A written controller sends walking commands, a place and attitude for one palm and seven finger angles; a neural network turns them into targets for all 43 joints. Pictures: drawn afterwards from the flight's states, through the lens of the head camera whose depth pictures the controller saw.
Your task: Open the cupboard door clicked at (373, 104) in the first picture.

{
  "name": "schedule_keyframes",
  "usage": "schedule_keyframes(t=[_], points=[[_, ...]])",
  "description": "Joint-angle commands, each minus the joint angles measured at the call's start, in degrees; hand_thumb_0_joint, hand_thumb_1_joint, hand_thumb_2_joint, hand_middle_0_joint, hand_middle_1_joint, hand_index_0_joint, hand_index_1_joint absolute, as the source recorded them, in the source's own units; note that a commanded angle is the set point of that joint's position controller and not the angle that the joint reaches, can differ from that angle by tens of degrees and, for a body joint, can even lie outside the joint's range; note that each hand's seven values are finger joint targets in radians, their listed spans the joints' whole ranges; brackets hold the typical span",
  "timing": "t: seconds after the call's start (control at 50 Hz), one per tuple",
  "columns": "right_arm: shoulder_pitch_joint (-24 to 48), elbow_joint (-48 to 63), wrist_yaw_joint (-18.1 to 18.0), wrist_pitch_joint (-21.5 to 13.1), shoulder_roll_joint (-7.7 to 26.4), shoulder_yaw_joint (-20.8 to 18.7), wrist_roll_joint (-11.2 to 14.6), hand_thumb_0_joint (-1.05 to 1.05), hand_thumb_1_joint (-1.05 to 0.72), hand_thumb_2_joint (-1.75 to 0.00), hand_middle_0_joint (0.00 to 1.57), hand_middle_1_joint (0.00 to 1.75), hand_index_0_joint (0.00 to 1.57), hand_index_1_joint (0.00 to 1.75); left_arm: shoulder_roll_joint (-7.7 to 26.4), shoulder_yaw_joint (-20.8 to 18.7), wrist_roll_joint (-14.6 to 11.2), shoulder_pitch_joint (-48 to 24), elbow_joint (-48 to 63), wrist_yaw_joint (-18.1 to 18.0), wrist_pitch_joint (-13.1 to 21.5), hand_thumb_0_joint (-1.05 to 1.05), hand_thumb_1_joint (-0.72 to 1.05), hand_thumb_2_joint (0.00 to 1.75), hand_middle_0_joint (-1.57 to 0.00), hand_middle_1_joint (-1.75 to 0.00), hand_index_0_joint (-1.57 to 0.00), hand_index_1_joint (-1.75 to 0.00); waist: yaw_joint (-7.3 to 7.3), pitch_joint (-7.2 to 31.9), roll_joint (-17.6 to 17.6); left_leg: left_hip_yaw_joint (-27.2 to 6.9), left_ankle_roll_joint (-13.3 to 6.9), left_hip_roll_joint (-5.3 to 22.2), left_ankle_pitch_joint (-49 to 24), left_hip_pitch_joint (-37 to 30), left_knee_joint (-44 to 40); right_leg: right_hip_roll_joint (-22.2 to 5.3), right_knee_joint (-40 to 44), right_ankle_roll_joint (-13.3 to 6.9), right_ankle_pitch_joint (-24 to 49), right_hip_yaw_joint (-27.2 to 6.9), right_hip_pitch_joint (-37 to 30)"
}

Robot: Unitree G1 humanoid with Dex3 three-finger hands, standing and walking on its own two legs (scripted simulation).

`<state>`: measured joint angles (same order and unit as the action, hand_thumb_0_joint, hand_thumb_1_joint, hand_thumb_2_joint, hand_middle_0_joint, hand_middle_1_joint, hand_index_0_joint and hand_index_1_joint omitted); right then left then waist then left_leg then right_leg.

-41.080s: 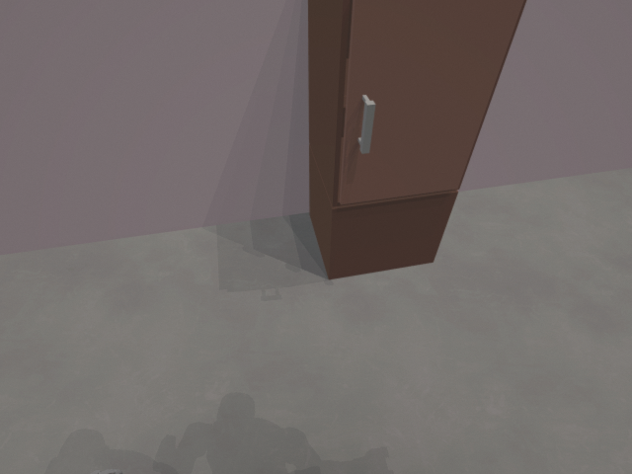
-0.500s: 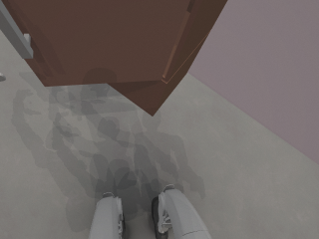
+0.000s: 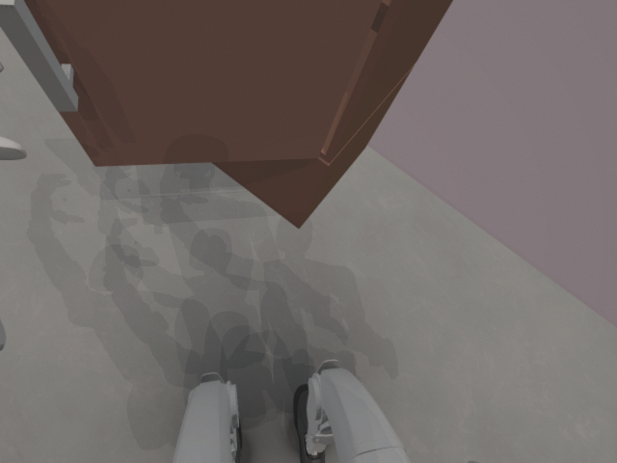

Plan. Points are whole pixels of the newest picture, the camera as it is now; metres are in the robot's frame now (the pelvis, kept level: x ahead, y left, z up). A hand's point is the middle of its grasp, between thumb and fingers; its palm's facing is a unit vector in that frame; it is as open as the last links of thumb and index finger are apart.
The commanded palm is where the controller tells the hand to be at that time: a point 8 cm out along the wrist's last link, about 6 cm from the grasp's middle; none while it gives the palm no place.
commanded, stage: slide the fingers in behind the handle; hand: left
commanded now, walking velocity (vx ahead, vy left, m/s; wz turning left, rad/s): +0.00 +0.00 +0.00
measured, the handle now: (41, 44) +0.57 +0.26 +0.07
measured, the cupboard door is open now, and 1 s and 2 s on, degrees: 45 45 45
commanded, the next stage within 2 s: close the thumb around the handle in 1.66 s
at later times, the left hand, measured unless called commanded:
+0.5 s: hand (5, 88) +0.52 +0.29 +0.06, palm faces +0.08 -1.00 -0.02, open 13.9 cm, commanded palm +0.51 +0.31 +0.06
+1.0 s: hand (45, 88) +0.52 +0.25 +0.06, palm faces +0.08 -1.00 -0.01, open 13.9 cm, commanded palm +0.51 +0.28 +0.06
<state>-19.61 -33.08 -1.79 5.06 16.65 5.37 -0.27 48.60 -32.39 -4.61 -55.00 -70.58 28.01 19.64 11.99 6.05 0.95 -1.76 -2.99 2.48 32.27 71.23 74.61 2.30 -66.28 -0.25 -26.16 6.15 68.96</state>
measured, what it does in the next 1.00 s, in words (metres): stands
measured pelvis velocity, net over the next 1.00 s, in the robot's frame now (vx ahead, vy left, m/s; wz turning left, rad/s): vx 0.01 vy -0.01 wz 0.01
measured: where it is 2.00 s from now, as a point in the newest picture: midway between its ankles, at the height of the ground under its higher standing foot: (270, 455)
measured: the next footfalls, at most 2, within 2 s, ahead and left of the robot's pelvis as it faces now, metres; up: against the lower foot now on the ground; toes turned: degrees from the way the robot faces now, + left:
none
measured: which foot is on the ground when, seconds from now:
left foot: down 0.00-1.00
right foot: down 0.00-1.00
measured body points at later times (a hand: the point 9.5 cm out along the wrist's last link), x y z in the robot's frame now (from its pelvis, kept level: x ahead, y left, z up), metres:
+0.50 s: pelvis +0.00 +0.00 +0.01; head +0.18 +0.05 +0.42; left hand +0.51 +0.34 +0.07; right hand +0.01 -0.27 -0.09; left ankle +0.01 +0.08 -0.62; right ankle +0.04 -0.13 -0.62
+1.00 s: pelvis +0.01 -0.01 +0.01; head +0.18 +0.04 +0.42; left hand +0.51 +0.31 +0.06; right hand +0.02 -0.27 -0.09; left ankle +0.01 +0.08 -0.62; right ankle +0.04 -0.13 -0.62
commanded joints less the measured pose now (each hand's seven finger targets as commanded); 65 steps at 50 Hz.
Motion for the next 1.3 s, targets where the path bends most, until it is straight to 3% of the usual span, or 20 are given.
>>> schedule_keyframes(t=[0.0, 0.04, 0.06, 0.14, 0.24, 0.38, 0.42, 0.5, 0.54, 0.64, 0.72, 0.78, 0.82, 0.88, 0.94, 1.06, 1.12, 1.16, 1.22, 1.28], points=[[-11.71, 1.01, -0.90, -0.68, 12.78, -4.19, -0.21, 0.00, -0.90, -0.90, 0.20, 0.30, 0.20, 0.30, 18.97, -1.74, -1.25, -24.61, 13.80, -0.14, 4.01, 0.00, -0.50, 0.30, -0.30, -1.20, -0.30, -1.20, -0.08, 31.51, 17.96, -5.76, 2.70, 0.80, -30.83, -31.07, -8.74, 1.42, 5.05, -1.55, 12.17, -2.16, -7.52], [-12.20, 0.87, -0.83, -0.62, 12.94, -4.42, -0.41, 0.00, -0.90, -0.90, 0.20, 0.30, 0.20, 0.30, 20.11, -2.97, -0.90, -22.67, 13.65, -0.23, 3.83, 0.00, -0.50, 0.30, -0.30, -1.20, -0.30, -1.20, -0.96, 33.68, 18.28, -6.14, 3.13, 0.90, -33.07, -32.96, -8.76, 1.34, 5.04, -1.53, 12.66, -2.02, -7.87], [-12.18, 0.67, -0.63, -0.59, 12.64, -4.36, -0.35, 0.00, -0.90, -0.90, 0.20, 0.30, 0.20, 0.30, 17.62, -1.23, -1.27, -22.57, 13.82, -0.02, 3.52, 0.00, -0.50, 0.30, -0.30, -1.20, -0.30, -1.20, -0.35, 33.66, 18.66, -5.98, 3.02, 0.99, -33.84, -33.79, -8.64, 1.38, 5.40, -1.36, 13.19, -2.13, -7.37], [-12.20, 0.88, -0.67, -0.38, 12.74, -4.18, -0.12, 0.00, -0.90, -0.90, 0.20, 0.30, 0.20, 0.30, 16.52, -0.70, -1.68, -21.49, 10.82, 0.23, 2.00, 0.00, -0.50, 0.30, -0.30, -1.20, -0.30, -1.20, -0.02, 30.56, 14.78, -5.54, 2.14, 0.81, -28.94, -29.34, -9.02, 1.47, 5.95, -1.16, 12.01, -2.20, -8.43], [-12.64, 0.76, -0.35, -0.50, 12.24, -4.61, -0.44, 0.00, -0.90, -0.90, 0.20, 0.30, 0.20, 0.30, 15.23, -0.45, -1.58, -22.07, 15.21, -1.32, 3.12, 0.00, -0.50, 0.30, -0.30, -1.20, -0.30, -1.20, -0.55, 33.32, 16.98, -5.72, 2.60, 0.87, -31.54, -32.73, -9.45, 1.42, 6.10, -1.33, 12.96, -2.25, -8.82], [-12.31, 0.86, -0.08, -0.37, 11.93, -4.62, -0.35, 0.00, -0.90, -0.90, 0.20, 0.30, 0.20, 0.30, 13.85, -0.09, -1.19, -20.45, 14.30, -3.25, 3.16, 0.00, -0.50, 0.30, -0.30, -1.20, -0.30, -1.20, -0.71, 29.45, 14.91, -4.90, 2.07, 0.68, -28.26, -29.76, -10.65, 1.41, 6.89, -1.30, 12.38, -2.46, -10.69], [-12.47, 0.80, -0.03, -0.41, 11.91, -4.78, -0.50, 0.00, -0.90, -0.90, 0.20, 0.30, 0.20, 0.30, 13.91, -0.68, -1.29, -20.45, 15.20, -3.90, 3.94, 0.00, -0.50, 0.30, -0.30, -1.20, -0.30, -1.20, -1.17, 30.86, 16.05, -5.17, 2.42, 0.70, -29.92, -31.48, -10.69, 1.37, 6.68, -1.48, 12.75, -2.39, -10.44], [-12.30, 0.53, 0.00, -0.71, 11.57, -4.73, -0.49, 0.00, -0.90, -0.90, 0.20, 0.30, 0.20, 0.30, 11.19, 0.95, -1.64, -21.11, 13.64, -4.42, 4.59, 0.00, -0.50, 0.30, -0.30, -1.20, -0.30, -1.20, 0.06, 29.23, 14.26, -4.69, 1.86, 0.51, -28.23, -29.62, -10.30, 1.40, 6.81, -1.36, 12.95, -2.75, -10.57], [-12.11, 0.49, -0.17, -0.64, 11.88, -4.64, -0.42, 0.00, -0.90, -0.90, 0.20, 0.30, 0.20, 0.30, 12.00, 0.91, -1.19, -21.26, 12.30, -4.70, 4.42, 0.00, -0.50, 0.30, -0.30, -1.20, -0.30, -1.20, 0.19, 28.13, 13.40, -4.66, 1.87, 0.46, -25.81, -28.10, -10.58, 1.30, 6.83, -1.28, 11.56, -2.73, -10.47], [-12.58, 0.29, 0.03, -0.72, 11.66, -5.04, -0.71, 0.00, -0.90, -0.90, 0.20, 0.30, 0.20, 0.30, 10.67, 1.03, -1.51, -21.49, 15.06, -5.28, 5.36, 0.00, -0.50, 0.30, -0.30, -1.20, -0.30, -1.20, -0.72, 33.29, 16.31, -5.18, 2.67, 0.50, -31.76, -33.21, -10.17, 1.14, 6.25, -1.39, 14.12, -2.62, -10.49], [-12.72, -0.51, 0.24, -0.57, 11.37, -5.34, -0.71, 0.00, -0.90, -0.90, 0.20, 0.30, 0.20, 0.30, 6.93, 3.26, -2.18, -22.73, 16.71, -5.34, 5.48, 0.00, -0.50, 0.30, -0.30, -1.20, -0.30, -1.20, 0.25, 33.46, 15.65, -5.31, 2.64, 0.79, -33.85, -34.63, -9.73, 1.23, 6.43, -1.21, 15.35, -2.54, -9.85], [-12.41, -0.24, 0.31, -0.38, 11.14, -5.34, -0.64, 0.00, -0.90, -0.90, 0.20, 0.30, 0.20, 0.30, 6.15, 3.15, -2.20, -21.15, 15.85, -6.16, 4.85, 0.00, -0.50, 0.30, -0.30, -1.20, -0.30, -1.20, -0.39, 31.67, 14.81, -4.76, 2.35, 0.41, -31.69, -32.56, -10.48, 1.14, 6.91, -1.20, 15.00, -2.67, -11.50], [-12.48, -0.28, 0.23, -0.22, 11.16, -5.26, -0.66, 0.00, -0.90, -0.90, 0.20, 0.30, 0.20, 0.30, 7.44, 2.35, -1.62, -21.44, 15.32, -6.92, 4.91, 0.00, -0.50, 0.30, -0.30, -1.20, -0.30, -1.20, -0.48, 31.89, 13.94, -4.67, 2.29, 0.38, -31.61, -31.62, -10.24, 1.08, 6.55, -1.25, 15.34, -2.81, -11.86], [-12.21, -0.17, 0.42, -0.43, 10.76, -5.18, -0.76, 0.00, -0.90, -0.90, 0.20, 0.30, 0.20, 0.30, 5.21, 3.89, -1.37, -22.18, 15.32, -8.23, 5.22, 0.00, -0.50, 0.30, -0.30, -1.20, -0.30, -1.20, 0.10, 30.15, 13.26, -4.41, 1.98, 0.23, -28.98, -30.47, -10.71, 1.14, 7.07, -1.20, 14.32, -2.95, -12.10], [-12.30, 0.14, 0.54, -0.60, 10.65, -5.29, -0.86, 0.00, -0.90, -0.90, 0.20, 0.30, 0.20, 0.30, 6.92, 1.99, -1.25, -20.84, 16.17, -8.90, 6.28, 0.00, -0.50, 0.30, -0.30, -1.20, -0.30, -1.20, -1.03, 33.25, 13.63, -4.06, 2.08, -0.01, -30.82, -30.69, -10.43, 1.10, 6.59, -1.27, 16.40, -3.31, -14.72], [-11.70, -0.03, 0.45, -0.72, 10.63, -5.11, -0.62, 0.00, -0.90, -0.90, 0.20, 0.30, 0.20, 0.30, 5.06, 3.86, -1.21, -21.88, 13.67, -8.97, 6.30, 0.00, -0.50, 0.30, -0.30, -1.20, -0.30, -1.20, 0.38, 29.04, 11.70, -3.40, 1.48, -0.13, -25.63, -26.81, -10.54, 1.03, 7.06, -1.12, 14.36, -3.66, -14.29], [-12.25, 0.04, 0.56, -0.82, 10.57, -5.45, -0.80, 0.00, -0.90, -0.90, 0.20, 0.30, 0.20, 0.30, 4.92, 3.31, -1.47, -21.34, 16.68, -9.17, 7.19, 0.00, -0.50, 0.30, -0.30, -1.20, -0.30, -1.20, -1.10, 33.97, 15.22, -4.07, 2.20, -0.04, -31.05, -32.13, -10.65, 0.96, 6.42, -1.44, 16.33, -3.38, -14.09], [-12.28, -0.69, 0.86, -0.91, 10.16, -5.84, -0.93, 0.00, -0.90, -0.90, 0.20, 0.30, 0.20, 0.30, -0.59, 6.99, -1.86, -22.64, 17.54, -9.31, 7.20, 0.00, -0.50, 0.30, -0.30, -1.20, -0.30, -1.20, 0.36, 33.30, 14.34, -4.61, 2.46, 0.30, -32.31, -34.29, -10.50, 1.06, 6.77, -1.20, 16.27, -2.94, -11.95], [-12.43, -1.10, 0.65, -0.65, 10.46, -5.69, -0.80, 0.00, -0.90, -0.90, 0.20, 0.30, 0.20, 0.30, 0.75, 5.36, -2.05, -22.47, 13.75, -10.13, 6.22, 0.00, -0.50, 0.30, -0.30, -1.20, -0.30, -1.20, 0.84, 30.16, 10.74, -4.04, 1.74, 0.02, -28.60, -29.91, -10.48, 1.05, 7.21, -1.02, 15.34, -3.23, -12.72], [-12.13, -0.39, 0.60, -0.72, 10.40, -5.34, -0.91, 0.00, -0.90, -0.90, 0.20, 0.30, 0.20, 0.30, 4.10, 3.33, -1.04, -21.75, 14.02, -11.36, 6.14, 0.00, -0.50, 0.30, -0.30, -1.20, -0.30, -1.20, -0.34, 30.15, 11.40, -3.17, 1.48, -0.41, -26.46, -27.16, -10.83, 0.84, 7.23, -1.07, 15.24, -3.87, -15.39]])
